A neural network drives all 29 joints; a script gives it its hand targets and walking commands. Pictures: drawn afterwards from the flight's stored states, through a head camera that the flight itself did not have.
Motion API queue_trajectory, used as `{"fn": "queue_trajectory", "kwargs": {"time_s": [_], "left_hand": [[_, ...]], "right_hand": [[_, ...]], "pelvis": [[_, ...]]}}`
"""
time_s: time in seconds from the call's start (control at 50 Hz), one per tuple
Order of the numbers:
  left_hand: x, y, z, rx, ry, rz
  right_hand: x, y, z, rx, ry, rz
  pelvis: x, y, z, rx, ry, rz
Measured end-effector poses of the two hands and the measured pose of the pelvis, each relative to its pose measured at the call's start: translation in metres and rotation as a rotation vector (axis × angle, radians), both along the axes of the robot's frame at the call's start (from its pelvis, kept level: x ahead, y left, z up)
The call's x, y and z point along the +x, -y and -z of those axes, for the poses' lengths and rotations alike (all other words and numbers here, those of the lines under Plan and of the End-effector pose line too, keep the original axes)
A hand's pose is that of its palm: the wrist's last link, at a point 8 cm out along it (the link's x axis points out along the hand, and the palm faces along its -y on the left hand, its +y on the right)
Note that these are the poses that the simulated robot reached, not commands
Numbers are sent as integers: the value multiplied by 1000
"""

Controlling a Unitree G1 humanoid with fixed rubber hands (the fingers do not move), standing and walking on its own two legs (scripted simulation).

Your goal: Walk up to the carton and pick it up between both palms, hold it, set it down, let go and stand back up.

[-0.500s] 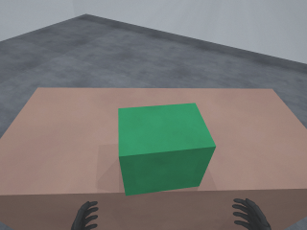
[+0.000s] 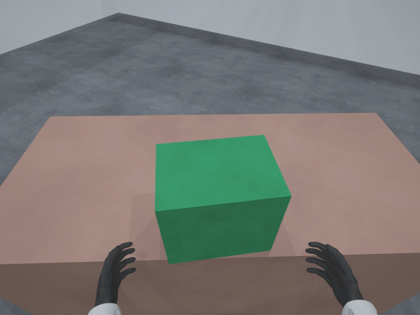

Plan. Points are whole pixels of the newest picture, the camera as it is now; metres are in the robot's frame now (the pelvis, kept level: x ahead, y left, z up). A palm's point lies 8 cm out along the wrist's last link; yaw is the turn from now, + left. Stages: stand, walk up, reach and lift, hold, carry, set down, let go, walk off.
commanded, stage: reach and lift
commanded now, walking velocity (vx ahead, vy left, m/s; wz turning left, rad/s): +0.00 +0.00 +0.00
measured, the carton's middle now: (216, 199) +0.40 +0.02 -0.02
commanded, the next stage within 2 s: none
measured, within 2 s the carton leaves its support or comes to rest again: neither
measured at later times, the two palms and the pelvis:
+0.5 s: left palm (101, 251) +0.25 +0.24 +0.02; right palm (337, 232) +0.30 -0.21 +0.02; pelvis +0.00 +0.00 +0.01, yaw +0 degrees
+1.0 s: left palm (102, 202) +0.32 +0.24 +0.08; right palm (335, 185) +0.36 -0.21 +0.08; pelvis -0.02 +0.00 +0.01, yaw +0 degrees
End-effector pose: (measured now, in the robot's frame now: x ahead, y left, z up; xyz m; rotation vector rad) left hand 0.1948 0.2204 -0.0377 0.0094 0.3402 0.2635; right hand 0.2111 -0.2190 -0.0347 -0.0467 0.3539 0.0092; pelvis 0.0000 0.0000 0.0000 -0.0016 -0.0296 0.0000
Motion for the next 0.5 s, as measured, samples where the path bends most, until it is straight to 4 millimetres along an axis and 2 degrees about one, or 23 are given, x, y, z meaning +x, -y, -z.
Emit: {"fn": "queue_trajectory", "kwargs": {"time_s": [0.12,0.28,0.5], "left_hand": [[16,-2,-6,0,7,-6],[36,-11,-27,8,36,-9],[55,-18,-53,-15,43,-12]], "right_hand": [[23,-2,-8,7,23,-8],[55,-1,-30,12,74,-7],[85,-6,-57,18,83,-12]], "pelvis": [[1,3,0,1,-20,0],[1,5,-2,-3,-29,-1],[-4,4,-6,-7,-37,-3]]}}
